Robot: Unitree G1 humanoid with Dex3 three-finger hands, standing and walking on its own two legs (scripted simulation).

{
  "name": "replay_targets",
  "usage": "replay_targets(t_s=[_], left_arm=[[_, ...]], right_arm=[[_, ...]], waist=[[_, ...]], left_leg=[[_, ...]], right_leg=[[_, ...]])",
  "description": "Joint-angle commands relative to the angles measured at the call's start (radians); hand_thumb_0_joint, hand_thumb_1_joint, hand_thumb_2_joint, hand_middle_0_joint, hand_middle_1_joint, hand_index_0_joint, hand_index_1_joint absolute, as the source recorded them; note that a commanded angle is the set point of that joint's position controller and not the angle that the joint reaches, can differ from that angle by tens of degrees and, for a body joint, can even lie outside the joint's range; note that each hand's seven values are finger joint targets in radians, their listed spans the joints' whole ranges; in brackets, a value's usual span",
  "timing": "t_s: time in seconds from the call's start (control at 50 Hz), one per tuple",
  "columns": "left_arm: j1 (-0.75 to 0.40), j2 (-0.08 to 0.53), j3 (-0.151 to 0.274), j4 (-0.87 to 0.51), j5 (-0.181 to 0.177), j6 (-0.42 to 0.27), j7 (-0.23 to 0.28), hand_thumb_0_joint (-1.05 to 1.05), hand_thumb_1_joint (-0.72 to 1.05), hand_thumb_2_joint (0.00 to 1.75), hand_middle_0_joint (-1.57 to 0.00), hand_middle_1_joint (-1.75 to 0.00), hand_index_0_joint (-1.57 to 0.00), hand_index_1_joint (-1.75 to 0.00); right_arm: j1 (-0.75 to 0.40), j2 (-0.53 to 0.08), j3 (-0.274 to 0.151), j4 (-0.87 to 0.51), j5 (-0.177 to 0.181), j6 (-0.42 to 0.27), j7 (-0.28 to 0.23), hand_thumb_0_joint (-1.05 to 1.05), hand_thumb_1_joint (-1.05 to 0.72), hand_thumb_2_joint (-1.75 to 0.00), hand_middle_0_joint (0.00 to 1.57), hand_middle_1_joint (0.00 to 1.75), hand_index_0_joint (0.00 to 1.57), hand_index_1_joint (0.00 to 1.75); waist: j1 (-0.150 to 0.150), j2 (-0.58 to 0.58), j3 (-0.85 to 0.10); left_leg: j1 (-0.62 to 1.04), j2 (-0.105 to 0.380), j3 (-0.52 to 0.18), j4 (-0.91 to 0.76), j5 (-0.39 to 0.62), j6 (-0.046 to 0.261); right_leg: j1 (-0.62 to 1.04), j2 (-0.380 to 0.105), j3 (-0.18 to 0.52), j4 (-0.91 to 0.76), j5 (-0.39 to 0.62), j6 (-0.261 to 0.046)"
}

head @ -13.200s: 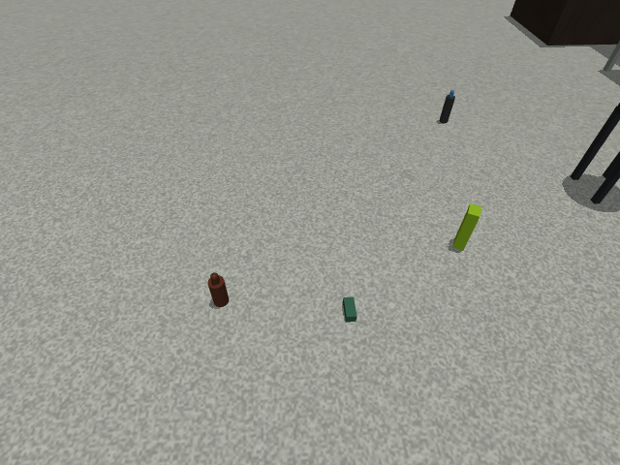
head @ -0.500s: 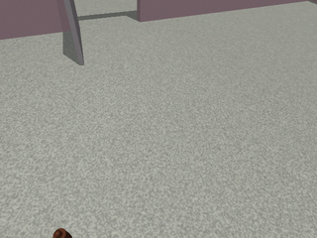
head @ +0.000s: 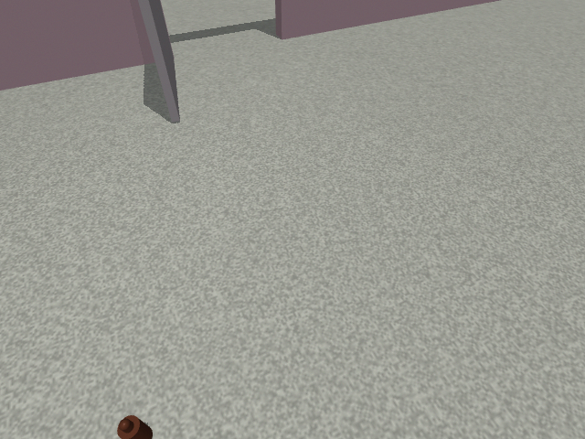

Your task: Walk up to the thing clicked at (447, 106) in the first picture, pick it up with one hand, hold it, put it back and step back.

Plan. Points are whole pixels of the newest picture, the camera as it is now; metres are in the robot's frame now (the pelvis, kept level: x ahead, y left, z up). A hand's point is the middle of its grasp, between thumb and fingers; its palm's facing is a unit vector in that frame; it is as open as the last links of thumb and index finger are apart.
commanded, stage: walk up
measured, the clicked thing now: out of the picture -0.38 -1.18 -0.65
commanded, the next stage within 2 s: stand in 0.58 s
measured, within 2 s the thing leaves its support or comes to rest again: neither
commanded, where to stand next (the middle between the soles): +0.06 -0.01 m, yaw -3 degrees
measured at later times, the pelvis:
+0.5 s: pelvis +0.02 -0.01 +0.02, yaw +0 degrees
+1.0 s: pelvis +0.01 -0.01 +0.03, yaw +0 degrees
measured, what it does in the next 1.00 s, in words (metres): stands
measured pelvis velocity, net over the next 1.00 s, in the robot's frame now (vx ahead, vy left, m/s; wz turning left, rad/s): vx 0.01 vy -0.01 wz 0.00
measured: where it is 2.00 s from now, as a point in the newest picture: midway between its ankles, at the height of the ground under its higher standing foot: outside the picture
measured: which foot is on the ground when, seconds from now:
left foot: down 0.00-1.00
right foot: down 0.00-1.00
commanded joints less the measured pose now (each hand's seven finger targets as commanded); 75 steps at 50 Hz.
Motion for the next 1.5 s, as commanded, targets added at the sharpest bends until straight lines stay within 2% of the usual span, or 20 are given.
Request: replay_targets(t_s=[0.0,0.02,0.04,0.06,0.14,0.26,0.42,0.54,0.58,0.66,0.82,0.86,0.92,0.96,1.0,1.04,1.08,1.16,1.26,1.48], left_arm=[[-0.018,0.205,0.047,-0.022,-0.001,-0.039,0.017,0.00,0.90,0.90,-0.20,-0.30,-0.20,-0.30],[-0.035,0.219,0.047,-0.015,-0.004,-0.047,0.017,0.00,0.90,0.90,-0.20,-0.30,-0.20,-0.30],[-0.050,0.231,0.046,-0.017,-0.007,-0.052,0.019,0.00,0.90,0.90,-0.20,-0.30,-0.20,-0.30],[-0.074,0.230,0.042,-0.012,-0.010,-0.051,0.021,0.00,0.90,0.90,-0.20,-0.30,-0.20,-0.30],[-0.080,0.214,0.031,0.026,-0.011,-0.047,0.023,0.00,0.90,0.90,-0.20,-0.30,-0.20,-0.30],[-0.119,0.213,0.029,0.069,-0.008,-0.046,0.024,0.00,0.90,0.90,-0.20,-0.30,-0.20,-0.30],[-0.142,0.196,0.025,0.113,-0.008,-0.046,0.027,0.00,0.90,0.90,-0.20,-0.30,-0.20,-0.30],[-0.153,0.191,0.024,0.133,-0.005,-0.043,0.026,0.00,0.90,0.90,-0.20,-0.30,-0.20,-0.30],[-0.152,0.194,0.021,0.139,0.002,-0.051,0.030,0.00,0.90,0.90,-0.20,-0.30,-0.20,-0.30],[-0.153,0.194,0.022,0.143,0.004,-0.058,0.033,0.00,0.90,0.90,-0.20,-0.30,-0.20,-0.30],[-0.145,0.197,0.018,0.149,0.003,-0.056,0.033,0.00,0.90,0.90,-0.20,-0.30,-0.20,-0.30],[-0.141,0.196,0.017,0.149,0.004,-0.057,0.035,0.00,0.90,0.90,-0.20,-0.30,-0.20,-0.30],[-0.140,0.193,0.015,0.151,0.002,-0.058,0.036,0.00,0.90,0.90,-0.20,-0.30,-0.20,-0.30],[-0.138,0.203,0.016,0.151,0.002,-0.056,0.036,0.00,0.90,0.90,-0.20,-0.30,-0.20,-0.30],[-0.137,0.206,0.016,0.152,0.003,-0.053,0.036,0.00,0.90,0.90,-0.20,-0.30,-0.20,-0.30],[-0.130,0.206,0.017,0.152,0.006,-0.052,0.037,0.00,0.90,0.90,-0.20,-0.30,-0.20,-0.30],[-0.127,0.216,0.018,0.151,0.007,-0.053,0.036,0.00,0.90,0.90,-0.20,-0.30,-0.20,-0.30],[-0.124,0.207,0.019,0.145,0.003,-0.057,0.034,0.00,0.90,0.90,-0.20,-0.30,-0.20,-0.30],[-0.135,0.215,0.023,0.141,0.006,-0.057,0.037,0.00,0.90,0.90,-0.20,-0.30,-0.20,-0.30],[-0.124,0.204,0.021,0.142,0.004,-0.056,0.036,0.00,0.90,0.90,-0.20,-0.30,-0.20,-0.30]], right_arm=[[-0.096,-0.239,-0.054,-0.047,0.003,-0.020,-0.006,0.00,-0.90,-0.90,0.20,0.30,0.20,0.30],[-0.089,-0.218,-0.047,-0.039,0.007,-0.020,-0.006,0.00,-0.90,-0.90,0.20,0.30,0.20,0.30],[-0.066,-0.210,-0.043,-0.023,0.008,-0.020,-0.006,0.00,-0.90,-0.90,0.20,0.30,0.20,0.30],[-0.045,-0.209,-0.041,-0.001,0.008,-0.019,-0.004,0.00,-0.90,-0.90,0.20,0.30,0.20,0.30],[-0.090,-0.213,-0.036,0.027,0.011,-0.018,-0.002,0.00,-0.90,-0.90,0.20,0.30,0.20,0.30],[-0.107,-0.197,-0.033,0.065,0.014,-0.011,-0.001,0.00,-0.90,-0.90,0.20,0.30,0.20,0.30],[-0.142,-0.202,-0.035,0.099,0.012,-0.005,-0.001,0.00,-0.90,-0.90,0.20,0.30,0.20,0.30],[-0.164,-0.196,-0.034,0.113,0.009,-0.003,0.000,0.00,-0.90,-0.90,0.20,0.30,0.20,0.30],[-0.179,-0.188,-0.031,0.118,0.010,0.000,0.004,0.00,-0.90,-0.90,0.20,0.30,0.20,0.30],[-0.173,-0.194,-0.035,0.121,0.012,0.002,0.004,0.00,-0.90,-0.90,0.20,0.30,0.20,0.30],[-0.168,-0.184,-0.032,0.134,0.011,0.005,0.007,0.00,-0.90,-0.90,0.20,0.30,0.20,0.30],[-0.165,-0.188,-0.035,0.134,0.011,0.005,0.007,0.00,-0.90,-0.90,0.20,0.30,0.20,0.30],[-0.167,-0.186,-0.034,0.136,0.011,0.009,0.009,0.00,-0.90,-0.90,0.20,0.30,0.20,0.30],[-0.159,-0.182,-0.031,0.140,0.009,0.012,0.010,0.00,-0.90,-0.90,0.20,0.30,0.20,0.30],[-0.150,-0.175,-0.032,0.142,0.008,0.016,0.012,0.00,-0.90,-0.90,0.20,0.30,0.20,0.30],[-0.150,-0.178,-0.033,0.139,0.007,0.019,0.013,0.00,-0.90,-0.90,0.20,0.30,0.20,0.30],[-0.132,-0.172,-0.032,0.139,0.008,0.020,0.016,0.00,-0.90,-0.90,0.20,0.30,0.20,0.30],[-0.141,-0.176,-0.031,0.137,0.005,0.013,0.014,0.00,-0.90,-0.90,0.20,0.30,0.20,0.30],[-0.130,-0.173,-0.032,0.130,0.006,0.017,0.012,0.00,-0.90,-0.90,0.20,0.30,0.20,0.30],[-0.118,-0.182,-0.027,0.132,0.008,0.018,0.009,0.00,-0.90,-0.90,0.20,0.30,0.20,0.30]], waist=[[0.030,-0.010,-0.087],[0.013,-0.008,-0.084],[-0.004,0.001,-0.098],[-0.015,0.017,-0.095],[0.005,0.018,-0.107],[-0.008,-0.016,-0.125],[-0.011,0.018,-0.144],[-0.009,0.023,-0.110],[-0.005,0.047,-0.089],[-0.011,0.024,-0.124],[-0.011,0.008,-0.122],[-0.015,0.010,-0.134],[-0.014,0.005,-0.131],[-0.016,0.001,-0.106],[-0.016,-0.006,-0.077],[-0.012,-0.010,-0.078],[-0.018,-0.022,-0.066],[-0.007,0.017,-0.103],[-0.017,-0.005,-0.115],[-0.014,0.013,-0.107]], left_leg=[[-0.087,0.157,-0.176,-0.224,0.035,0.086],[-0.055,0.098,-0.114,-0.181,0.097,0.052],[-0.017,0.080,-0.091,-0.169,0.119,0.037],[-0.001,0.078,-0.095,-0.194,0.104,0.033],[0.039,0.120,-0.125,-0.243,0.190,0.048],[0.080,0.117,-0.098,-0.280,0.222,0.036],[0.124,0.131,-0.087,-0.327,0.283,0.026],[0.124,0.134,-0.084,-0.373,0.246,0.021],[0.110,0.147,-0.107,-0.392,0.259,0.008],[0.133,0.147,-0.100,-0.390,0.301,0.009],[0.149,0.145,-0.099,-0.408,0.259,0.004],[0.165,0.146,-0.095,-0.398,0.293,0.004],[0.162,0.146,-0.095,-0.392,0.276,0.007],[0.149,0.140,-0.093,-0.406,0.222,0.005],[0.131,0.131,-0.091,-0.410,0.143,0.004],[0.119,0.133,-0.092,-0.406,0.136,0.010],[0.135,0.125,-0.089,-0.400,0.113,0.009],[0.129,0.140,-0.095,-0.401,0.189,0.006],[0.136,0.137,-0.087,-0.384,0.204,0.005],[0.132,0.142,-0.087,-0.385,0.212,0.004]], right_leg=[[0.178,-0.040,0.084,-0.194,0.027,-0.067],[0.154,-0.073,0.140,-0.227,0.121,-0.086],[0.146,-0.099,0.159,-0.246,0.167,-0.098],[0.130,-0.104,0.154,-0.250,0.156,-0.095],[0.171,-0.063,0.094,-0.256,0.193,-0.062],[0.210,-0.074,0.093,-0.309,0.227,-0.053],[0.254,-0.071,0.074,-0.339,0.287,-0.041],[0.247,-0.065,0.074,-0.369,0.251,-0.032],[0.254,-0.058,0.077,-0.378,0.221,-0.026],[0.287,-0.064,0.076,-0.381,0.273,-0.028],[0.275,-0.065,0.075,-0.397,0.238,-0.026],[0.270,-0.067,0.076,-0.398,0.271,-0.027],[0.275,-0.067,0.073,-0.402,0.260,-0.024],[0.252,-0.065,0.078,-0.417,0.208,-0.024],[0.220,-0.062,0.085,-0.433,0.106,-0.023],[0.224,-0.066,0.088,-0.434,0.106,-0.025],[0.184,-0.065,0.099,-0.452,0.036,-0.025],[0.246,-0.068,0.093,-0.416,0.163,-0.029],[0.248,-0.071,0.095,-0.422,0.176,-0.030],[0.256,-0.062,0.086,-0.419,0.206,-0.028]])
